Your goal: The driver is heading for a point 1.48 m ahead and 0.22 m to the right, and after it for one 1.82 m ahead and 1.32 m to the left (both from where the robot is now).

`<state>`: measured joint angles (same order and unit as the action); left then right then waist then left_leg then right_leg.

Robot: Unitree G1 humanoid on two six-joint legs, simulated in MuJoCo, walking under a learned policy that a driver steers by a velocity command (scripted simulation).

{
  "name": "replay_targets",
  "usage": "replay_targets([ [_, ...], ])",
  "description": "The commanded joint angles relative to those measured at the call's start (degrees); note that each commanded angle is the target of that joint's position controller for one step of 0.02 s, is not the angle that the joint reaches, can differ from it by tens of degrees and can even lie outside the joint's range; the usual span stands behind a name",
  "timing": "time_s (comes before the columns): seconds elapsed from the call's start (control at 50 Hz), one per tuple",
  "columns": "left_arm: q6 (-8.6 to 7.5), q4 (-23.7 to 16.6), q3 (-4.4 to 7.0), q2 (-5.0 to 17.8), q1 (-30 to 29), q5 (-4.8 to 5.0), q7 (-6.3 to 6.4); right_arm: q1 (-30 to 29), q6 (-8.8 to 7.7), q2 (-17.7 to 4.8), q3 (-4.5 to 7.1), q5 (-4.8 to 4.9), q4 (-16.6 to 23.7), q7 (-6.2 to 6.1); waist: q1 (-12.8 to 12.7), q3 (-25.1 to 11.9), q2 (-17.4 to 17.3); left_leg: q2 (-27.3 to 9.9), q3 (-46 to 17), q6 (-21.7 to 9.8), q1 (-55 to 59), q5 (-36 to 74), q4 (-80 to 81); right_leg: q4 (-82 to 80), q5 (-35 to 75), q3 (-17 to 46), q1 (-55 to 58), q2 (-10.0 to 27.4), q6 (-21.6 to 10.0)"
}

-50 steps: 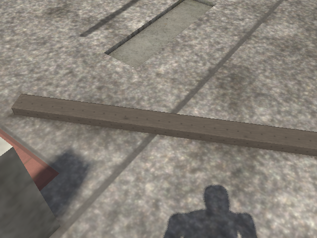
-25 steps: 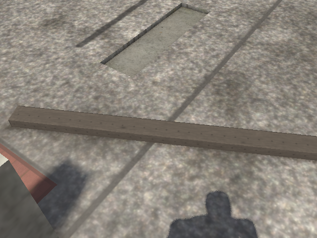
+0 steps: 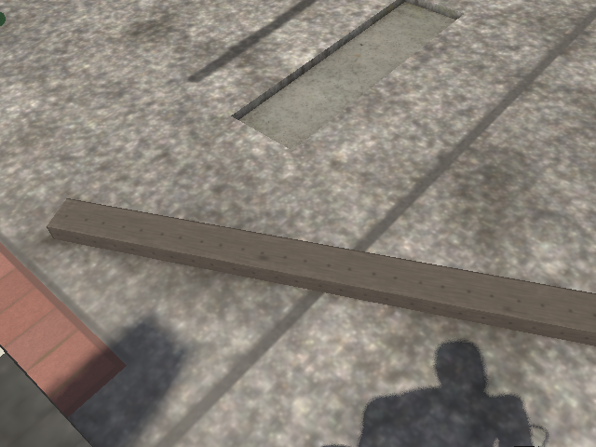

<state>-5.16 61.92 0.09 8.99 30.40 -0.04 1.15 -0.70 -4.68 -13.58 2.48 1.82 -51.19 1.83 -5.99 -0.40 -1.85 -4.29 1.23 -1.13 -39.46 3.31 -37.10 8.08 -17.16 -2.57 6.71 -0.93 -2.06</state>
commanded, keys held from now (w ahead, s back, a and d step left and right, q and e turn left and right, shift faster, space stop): w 0.34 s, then w+e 0.50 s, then w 0.16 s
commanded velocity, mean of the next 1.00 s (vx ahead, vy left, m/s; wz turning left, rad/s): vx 0.49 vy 0.00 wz -0.23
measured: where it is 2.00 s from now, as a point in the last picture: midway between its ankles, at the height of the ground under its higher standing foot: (420, 228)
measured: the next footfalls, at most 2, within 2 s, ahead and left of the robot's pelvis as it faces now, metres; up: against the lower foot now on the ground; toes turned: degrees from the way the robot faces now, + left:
left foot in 0.12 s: +0.28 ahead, +0.13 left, +0.00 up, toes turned +3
right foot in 0.66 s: +0.58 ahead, -0.12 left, +0.00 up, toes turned -11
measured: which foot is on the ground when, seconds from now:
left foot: up 0.00-0.10, down 0.12-0.66, up 0.68-1.00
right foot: down 0.00-0.12, up 0.14-0.64, down 0.66-1.00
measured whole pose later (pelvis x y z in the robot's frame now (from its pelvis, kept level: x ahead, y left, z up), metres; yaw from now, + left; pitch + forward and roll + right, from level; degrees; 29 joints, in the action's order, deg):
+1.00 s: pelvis +0.59 -0.05 +0.01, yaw -17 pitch +2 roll +0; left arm -4.0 46.2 3.3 14.3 18.6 0.6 0.1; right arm 3.6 -5.3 -16.2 2.8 -0.6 -46.6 -0.1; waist -2.8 1.2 -2.2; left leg -6.3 -4.0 2.3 -40.2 -1.9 -44.7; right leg 16.3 -10.7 4.3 -7.1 -6.7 -5.8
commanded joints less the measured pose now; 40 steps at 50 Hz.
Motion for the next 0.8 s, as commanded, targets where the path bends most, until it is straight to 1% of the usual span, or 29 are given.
replay_targets([
  [0.02, 0.26, -0.6, 2.17, 10.3, 3.7, 0.56, 0.30, -11.8, -1.28, -2.0, -0.34, 0.30, 6.8, 1.18, 0.6, 10.2, 7.2, 1.4, 1.4, -1.2, -1.9, -0.8, 5.3, -2.2, 20.4, 5.9, -2.5, 14.9, -7.6],
  [0.06, 0.75, -1.0, 2.76, 11.5, 2.3, 0.54, 0.31, -10.6, -1.68, -3.6, 0.10, 0.16, 7.4, 1.71, 2.9, 8.5, 8.2, 2.9, 2.3, -3.0, 2.8, -4.3, 7.7, 2.4, 33.7, 4.7, 0.8, 15.8, -6.7],
  [0.08, 0.98, -1.3, 3.15, 12.4, 1.6, 0.39, 0.31, -7.7, -1.80, -5.2, 0.81, 0.02, 7.0, 1.66, 4.9, 5.6, 9.8, 4.7, 3.3, -4.1, 8.3, -6.2, 7.7, 6.6, 45.7, 4.4, 1.9, 16.1, -6.1],
  [0.1, 1.43, -1.7, 3.43, 13.0, 0.5, 0.11, 0.33, -0.6, -1.80, -7.4, 1.98, 0.08, 5.3, 1.37, 8.7, 0.8, 11.2, 6.8, 4.6, -5.5, 17.4, -7.1, 7.6, 14.7, 56.8, 3.3, 1.7, 15.4, -5.3],
  [0.12, 1.82, -2.8, 3.49, 13.5, -1.1, -0.29, 0.22, 10.4, -1.65, -10.2, 3.44, 0.14, 2.1, 0.90, 13.9, -6.0, 10.8, 6.4, 3.8, -7.6, 32.4, -5.1, 7.5, 26.9, 59.2, 2.0, -3.7, 13.2, -3.7],
  [0.14, 1.61, -4.8, 2.61, 11.4, -1.4, -1.32, -0.02, 22.1, -1.25, -14.7, 4.55, -0.82, -0.3, 0.06, 16.8, -15.5, 3.8, -6.3, -11.2, -11.4, 53.2, -6.5, 4.9, 45.8, 37.7, 0.9, -19.6, 9.5, -2.2],
  [0.16, 0.19, -4.6, 0.16, 1.5, 6.3, -0.53, -1.08, 25.3, -1.04, -15.8, 4.51, -1.36, -2.0, 0.55, 11.2, -25.6, -13.5, -19.2, -40.5, -21.0, 70.0, -21.3, 13.7, 65.1, -12.6, 5.3, -40.2, -2.4, 1.0],
  [0.18, -1.67, -4.9, 1.61, 7.4, 0.4, 1.43, -1.19, 23.0, -1.10, -10.3, 3.14, -1.22, -2.1, 0.54, 13.5, -20.7, -8.7, -16.7, -42.3, -18.1, 64.9, -22.7, 19.4, 72.0, -14.1, 12.2, -45.6, -0.5, -0.6],
  [0.2, -2.55, -7.4, 2.54, 10.5, -5.9, 2.92, -1.14, 17.2, -1.38, -8.0, 2.41, -1.14, -1.2, 0.39, 11.9, -11.2, -6.6, -14.9, -32.1, -15.5, 55.6, -17.3, 20.5, 72.7, -9.3, 10.0, -48.7, 2.3, -1.6],
  [0.22, -2.97, -8.0, 2.54, 10.5, -9.3, 2.74, -0.56, 12.3, -1.72, -6.9, 2.00, -1.12, -0.2, 0.43, 9.6, -7.0, 0.6, -13.4, -25.6, -14.0, 45.5, -11.9, 22.8, 70.2, -3.4, 8.6, -46.0, 5.7, -1.6],
  [0.24, -2.65, -8.4, 3.13, 10.4, -10.6, 2.05, -0.08, 10.0, -2.09, -5.6, 1.65, -1.64, -0.1, 0.66, 7.7, -3.9, 2.4, -11.6, -20.7, -13.3, 38.1, -8.4, 24.8, 67.2, -0.1, 7.7, -43.4, 7.6, -1.5],
  [0.26, -1.88, -8.5, 3.24, 9.4, -9.4, 1.67, 0.00, 9.2, -2.40, -4.3, 1.24, -2.23, -0.5, 0.82, 5.6, -3.1, 0.9, -9.8, -17.4, -12.8, 33.8, -8.0, 26.7, 65.2, 1.6, 8.2, -40.2, 9.2, -1.6],
  [0.28, -1.16, -8.6, 3.20, 8.1, -8.6, 1.57, 0.00, 9.3, -2.45, -3.9, 1.10, -2.16, -1.1, 0.92, 4.6, -2.1, -0.3, -9.0, -15.7, -13.0, 31.5, -8.3, 28.3, 63.4, 1.9, 8.1, -39.2, 9.7, -1.5],
  [0.34, 0.03, -11.0, 3.24, 7.9, -12.8, 1.13, -0.01, 11.9, -2.57, -6.0, 1.28, -1.74, -2.8, 0.14, 3.8, 2.5, -0.8, -8.3, -11.3, -13.5, 26.8, -6.7, 31.8, 56.6, 4.5, 6.9, -43.2, 11.3, -0.1],
  [0.38, -0.01, -12.6, 3.25, 8.2, -17.2, 0.56, -0.30, 13.8, -2.37, -7.7, 1.70, -1.85, -3.7, -0.83, 4.5, 3.3, -0.2, -8.2, -8.0, -12.9, 28.1, -3.4, 32.0, 50.2, 10.7, 6.4, -47.2, 11.6, 1.2],
  [0.46, -0.27, -14.8, 2.65, 7.4, -25.6, 0.89, -1.48, 16.5, -2.25, -8.8, 1.44, -1.93, -4.3, -1.81, 7.4, 3.7, -0.7, -5.2, 0.4, -9.4, 27.5, 0.4, 31.9, 33.7, 24.3, 2.7, -41.9, 8.4, 0.6],
  [0.52, 0.02, -17.0, 2.28, 7.6, -31.1, 1.45, -2.37, 20.0, -1.81, -9.7, 1.61, -1.69, -5.4, -2.01, 9.7, 5.2, -0.3, -7.8, 2.0, -9.0, 34.9, -1.3, 31.6, 28.6, 24.9, 2.7, -44.1, 7.0, -0.4],
  [0.56, 0.03, -19.0, 2.30, 8.0, -33.4, 1.30, -3.08, 21.2, -1.00, -10.2, 1.94, -1.50, -5.8, -2.27, 9.8, 6.1, 0.6, -10.2, 2.6, -8.2, 41.6, 0.2, 29.4, 26.5, 20.8, 3.2, -47.3, 6.9, -1.8],
  [0.6, 0.00, -20.4, 2.62, 9.0, -33.5, 1.16, -4.01, 20.5, -0.05, -11.0, 2.32, -1.27, -5.3, -2.52, 8.8, 5.3, -0.2, -11.5, 4.1, -7.1, 46.1, 9.6, 24.7, 25.5, 14.7, 1.3, -46.6, 5.4, -3.4],
  [0.62, 0.13, -20.6, 3.18, 10.2, -32.0, 1.22, -4.37, 19.1, 0.44, -11.6, 2.51, -1.31, -4.5, -2.68, 7.6, 3.2, -1.8, -11.2, 5.1, -6.3, 46.9, 20.2, 20.2, 25.7, 11.5, -0.7, -42.8, 3.4, -4.3],
  [0.64, 0.29, -20.1, 4.14, 11.8, -27.2, 1.22, -4.55, 18.3, 1.05, -12.2, 2.67, -1.46, -3.8, -2.92, 4.9, -0.3, -2.8, -10.6, 6.4, -5.5, 46.7, 30.2, 12.5, 25.8, 9.5, -2.7, -35.9, 0.9, -5.5],
  [0.66, 0.49, -17.7, 5.91, 14.5, -17.8, 1.35, -4.35, 17.8, 1.70, -11.7, 2.42, -1.73, -3.0, -3.29, 0.3, -5.2, -2.0, -8.5, 8.3, -3.9, 42.8, 34.0, 0.2, 23.6, 10.9, -3.5, -23.6, -1.8, -7.3],
  [0.68, 1.02, -15.9, 7.98, 20.0, -7.8, 1.40, -3.42, 18.7, 1.58, -10.5, 1.65, -2.66, -1.1, -3.71, -2.8, -11.8, 5.2, -5.6, 9.3, -1.5, 28.2, 18.6, -18.7, 23.3, 12.4, 10.1, -5.1, 6.2, -11.2],
  [0.7, 0.98, -16.2, 8.48, 23.9, -7.5, 1.73, -3.50, 24.7, -0.40, -1.7, -1.08, -3.72, 0.7, -2.34, 3.4, -18.4, 19.1, 7.3, 3.7, 1.9, 2.4, -32.8, -37.7, 16.0, 0.6, 42.5, 14.8, 19.3, -21.6],
  [0.72, 0.74, -16.8, 6.99, 18.5, -5.5, 1.14, -3.35, 19.1, -2.92, -7.9, 0.17, -1.54, 1.2, -1.47, -0.4, -20.8, 12.2, 6.0, -6.8, 0.1, -4.1, -35.2, -43.1, 9.7, -2.6, 48.5, 17.4, 19.7, -20.2],
  [0.74, 0.42, -17.2, 6.44, 16.3, -8.2, 0.68, -3.04, 14.0, -4.28, -10.0, 0.80, 0.29, 3.1, -1.07, -0.4, -13.3, 9.7, 3.3, -6.9, -1.3, -8.1, -29.9, -42.6, 9.2, 1.9, 40.2, 12.2, 18.0, -17.5],
  [0.76, 0.18, -18.5, 6.10, 15.3, -12.5, 0.71, -2.95, 11.8, -4.82, -9.6, 0.62, -0.11, 3.6, -1.41, 1.6, -8.8, 3.1, 0.7, -6.4, -1.7, -6.3, -25.1, -38.6, 8.6, 8.0, 33.6, 3.4, 15.8, -16.1],
  [0.78, 0.11, -19.8, 5.75, 14.2, -16.3, 0.39, -2.93, 11.4, -4.66, -9.6, 1.07, -1.11, 3.5, -1.86, 4.0, -5.9, 0.5, -1.1, -6.4, -1.2, -2.5, -22.6, -34.0, 7.6, 14.2, 29.3, -4.8, 14.4, -15.5],
  [0.8, 0.03, -20.6, 5.24, 12.8, -18.1, -0.21, -2.84, 12.2, -3.84, -9.6, 1.43, -1.40, 3.8, -1.97, 6.1, -5.1, 1.3, -2.4, -7.0, -0.7, 1.8, -21.6, -31.4, 6.3, 17.7, 26.5, -10.0, 12.8, -15.1],
])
